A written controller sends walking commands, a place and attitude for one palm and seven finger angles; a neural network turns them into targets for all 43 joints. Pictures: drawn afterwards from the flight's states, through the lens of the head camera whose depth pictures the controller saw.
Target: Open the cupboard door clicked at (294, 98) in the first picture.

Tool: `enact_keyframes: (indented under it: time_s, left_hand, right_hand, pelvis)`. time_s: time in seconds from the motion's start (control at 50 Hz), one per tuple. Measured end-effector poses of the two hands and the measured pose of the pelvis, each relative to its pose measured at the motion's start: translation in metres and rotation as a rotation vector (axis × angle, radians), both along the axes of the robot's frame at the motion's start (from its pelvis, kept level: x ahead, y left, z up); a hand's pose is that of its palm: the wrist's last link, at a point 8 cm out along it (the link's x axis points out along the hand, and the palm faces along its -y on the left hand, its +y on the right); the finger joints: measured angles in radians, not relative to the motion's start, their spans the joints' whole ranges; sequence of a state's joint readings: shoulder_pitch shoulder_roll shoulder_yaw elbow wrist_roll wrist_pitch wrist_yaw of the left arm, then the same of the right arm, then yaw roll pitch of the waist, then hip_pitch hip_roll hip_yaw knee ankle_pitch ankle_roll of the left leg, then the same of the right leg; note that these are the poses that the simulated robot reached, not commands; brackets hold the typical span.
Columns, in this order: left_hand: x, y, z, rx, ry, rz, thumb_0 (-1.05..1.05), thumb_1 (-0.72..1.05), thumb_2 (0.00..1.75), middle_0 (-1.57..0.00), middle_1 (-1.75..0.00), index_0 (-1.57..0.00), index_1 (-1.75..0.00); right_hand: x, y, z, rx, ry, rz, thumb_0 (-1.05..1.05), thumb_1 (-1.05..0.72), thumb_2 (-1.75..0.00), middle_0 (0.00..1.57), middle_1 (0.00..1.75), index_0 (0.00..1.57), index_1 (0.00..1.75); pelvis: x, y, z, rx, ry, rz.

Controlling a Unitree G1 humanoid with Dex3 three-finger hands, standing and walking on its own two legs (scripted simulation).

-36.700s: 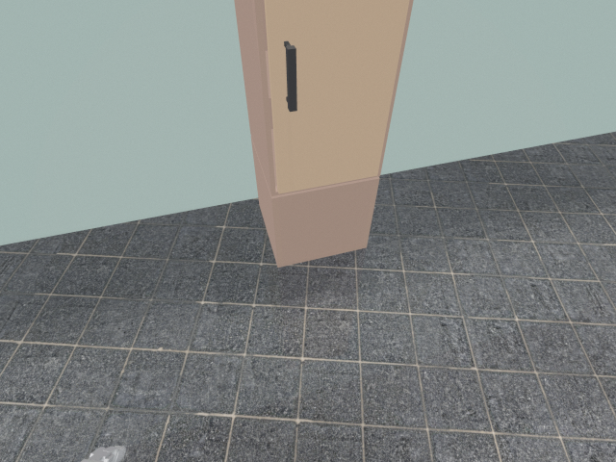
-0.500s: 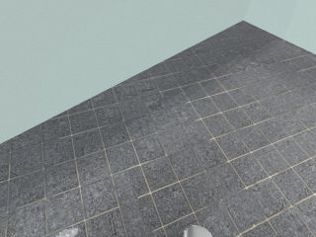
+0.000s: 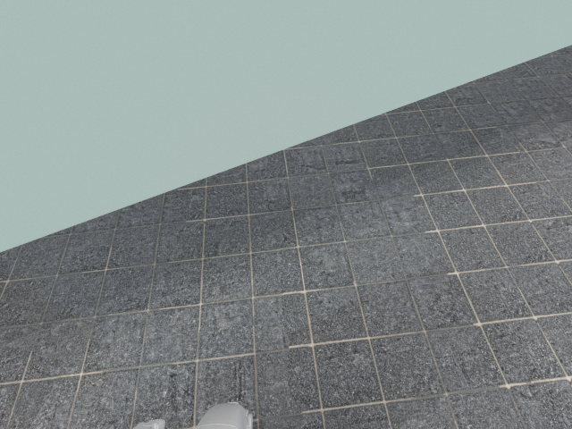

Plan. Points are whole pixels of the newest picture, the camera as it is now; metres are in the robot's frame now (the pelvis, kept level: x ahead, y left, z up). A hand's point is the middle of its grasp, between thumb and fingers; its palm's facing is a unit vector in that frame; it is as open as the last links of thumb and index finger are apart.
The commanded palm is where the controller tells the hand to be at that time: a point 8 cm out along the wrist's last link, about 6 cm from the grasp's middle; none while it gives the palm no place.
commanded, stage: turn to face it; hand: left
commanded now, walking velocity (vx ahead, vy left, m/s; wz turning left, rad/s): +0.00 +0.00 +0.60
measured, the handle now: out of the picture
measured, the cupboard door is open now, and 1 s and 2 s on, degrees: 49 49 49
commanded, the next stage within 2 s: take the last steps up to it in 1.92 s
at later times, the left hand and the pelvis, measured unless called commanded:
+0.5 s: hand out of the picture +0.02 +0.27 -0.17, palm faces +0.30 -0.92 -0.24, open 7.4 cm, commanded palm none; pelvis +0.00 +0.05 +0.00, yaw +16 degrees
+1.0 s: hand out of the picture -0.01 +0.19 -0.16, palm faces +0.57 -0.78 -0.26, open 7.3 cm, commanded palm none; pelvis +0.03 -0.01 +0.00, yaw +36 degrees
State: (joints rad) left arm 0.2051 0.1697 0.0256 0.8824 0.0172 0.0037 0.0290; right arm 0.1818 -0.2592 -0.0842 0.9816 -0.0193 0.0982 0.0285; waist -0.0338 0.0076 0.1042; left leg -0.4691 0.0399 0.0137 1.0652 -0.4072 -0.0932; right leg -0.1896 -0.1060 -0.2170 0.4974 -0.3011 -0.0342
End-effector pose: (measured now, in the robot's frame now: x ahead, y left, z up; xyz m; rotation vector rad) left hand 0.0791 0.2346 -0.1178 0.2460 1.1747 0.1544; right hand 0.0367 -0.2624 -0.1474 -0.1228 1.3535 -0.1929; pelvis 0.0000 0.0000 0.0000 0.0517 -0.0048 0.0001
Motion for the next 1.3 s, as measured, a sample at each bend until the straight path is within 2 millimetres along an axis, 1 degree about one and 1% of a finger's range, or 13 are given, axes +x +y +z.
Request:
enact_keyframes:
  time_s: [0.1, 0.2, 0.26, 0.38, 0.48, 0.62, 0.7, 0.82, 0.92, 1.04, 1.2, 1.24, 1.3]
  left_hand:
    - [-0.053, 0.026, -0.013, -0.002, 0.068, 0.117, 0.00, 0.91, 0.90, -0.20, -0.30, -0.20, -0.30]
    - [-0.104, 0.058, -0.039, -0.024, 0.148, 0.224, 0.00, 0.91, 0.90, -0.20, -0.30, -0.20, -0.30]
    - [-0.120, 0.074, -0.047, -0.028, 0.193, 0.270, 0.00, 0.91, 0.90, -0.20, -0.29, -0.20, -0.30]
    - [-0.106, 0.085, -0.032, -0.044, 0.126, 0.314, 0.00, 0.91, 0.90, -0.20, -0.29, -0.19, -0.30]
    - [-0.083, 0.084, -0.021, -0.039, 0.048, 0.326, 0.00, 0.91, 0.90, -0.20, -0.29, -0.19, -0.30]
    - [-0.047, 0.068, -0.011, -0.018, -0.040, 0.341, 0.00, 0.91, 0.90, -0.20, -0.29, -0.19, -0.30]
    - [-0.035, 0.052, -0.007, 0.017, -0.095, 0.360, 0.00, 0.91, 0.90, -0.20, -0.29, -0.20, -0.30]
    - [-0.058, 0.023, 0.004, 0.028, -0.061, 0.433, 0.00, 0.90, 0.90, -0.20, -0.29, -0.20, -0.30]
    - [-0.089, 0.002, 0.001, 0.001, -0.021, 0.536, 0.00, 0.90, 0.90, -0.20, -0.29, -0.20, -0.30]
    - [-0.146, -0.010, -0.010, -0.020, 0.037, 0.685, 0.00, 0.91, 0.90, -0.20, -0.30, -0.20, -0.30]
    - [-0.234, -0.012, -0.047, -0.085, 0.171, 0.853, 0.00, 0.91, 0.90, -0.20, -0.30, -0.20, -0.30]
    - [-0.243, -0.007, -0.048, -0.088, 0.188, 0.879, 0.00, 0.91, 0.90, -0.20, -0.29, -0.20, -0.30]
    - [-0.240, 0.005, -0.040, -0.081, 0.151, 0.908, 0.00, 0.91, 0.90, -0.20, -0.29, -0.19, -0.30]
  right_hand:
    - [0.059, 0.016, 0.007, -0.026, -0.080, 0.134, 0.01, -0.91, -0.90, 0.19, 0.30, 0.20, 0.30]
    - [0.117, 0.051, 0.015, -0.062, -0.214, 0.262, 0.01, -0.91, -0.90, 0.19, 0.30, 0.20, 0.30]
    - [0.133, 0.070, 0.023, -0.075, -0.260, 0.317, 0.01, -0.91, -0.90, 0.19, 0.30, 0.20, 0.30]
    - [0.127, 0.090, 0.032, -0.079, -0.214, 0.369, 0.01, -0.91, -0.90, 0.20, 0.30, 0.20, 0.30]
    - [0.111, 0.093, 0.027, -0.056, -0.148, 0.383, 0.01, -0.90, -0.90, 0.20, 0.30, 0.21, 0.30]
    - [0.090, 0.073, 0.009, -0.027, -0.035, 0.385, 0.01, -0.90, -0.90, 0.20, 0.30, 0.21, 0.30]
    - [0.092, 0.053, -0.010, -0.006, 0.013, 0.391, 0.01, -0.90, -0.90, 0.20, 0.30, 0.21, 0.30]
    - [0.120, 0.039, -0.011, 0.006, 0.035, 0.452, 0.01, -0.91, -0.90, 0.20, 0.30, 0.20, 0.30]
    - [0.153, 0.047, -0.004, 0.001, 0.025, 0.541, 0.01, -0.91, -0.90, 0.19, 0.30, 0.20, 0.30]
    - [0.204, 0.087, 0.002, -0.014, -0.034, 0.695, 0.01, -0.91, -0.90, 0.19, 0.30, 0.20, 0.30]
    - [0.259, 0.187, 0.013, 0.001, -0.252, 0.892, 0.01, -0.91, -0.90, 0.19, 0.30, 0.20, 0.30]
    - [0.260, 0.201, 0.020, 0.004, -0.280, 0.922, 0.01, -0.91, -0.90, 0.19, 0.30, 0.20, 0.30]
    - [0.255, 0.212, 0.028, -0.006, -0.275, 0.955, 0.01, -0.91, -0.90, 0.19, 0.30, 0.20, 0.30]
  pelvis:
    - [-0.004, 0.010, -0.005, -0.013, -0.002, 0.069]
    - [-0.005, 0.032, -0.020, -0.041, 0.008, 0.131]
    - [-0.007, 0.041, -0.022, -0.041, 0.007, 0.158]
    - [-0.006, 0.050, -0.006, -0.064, 0.017, 0.221]
    - [-0.003, 0.048, -0.001, -0.072, 0.024, 0.271]
    - [0.005, 0.029, -0.004, -0.065, 0.032, 0.353]
    - [0.014, 0.010, -0.013, -0.047, 0.039, 0.401]
    - [0.022, -0.004, -0.005, -0.024, 0.015, 0.489]
    - [0.030, -0.009, -0.001, -0.009, 0.012, 0.569]
    - [0.031, -0.003, -0.004, -0.013, 0.002, 0.659]
    - [0.020, 0.026, -0.026, -0.033, -0.003, 0.756]
    - [0.018, 0.030, -0.023, -0.036, -0.011, 0.771]
    - [0.016, 0.035, -0.015, -0.055, -0.018, 0.803]
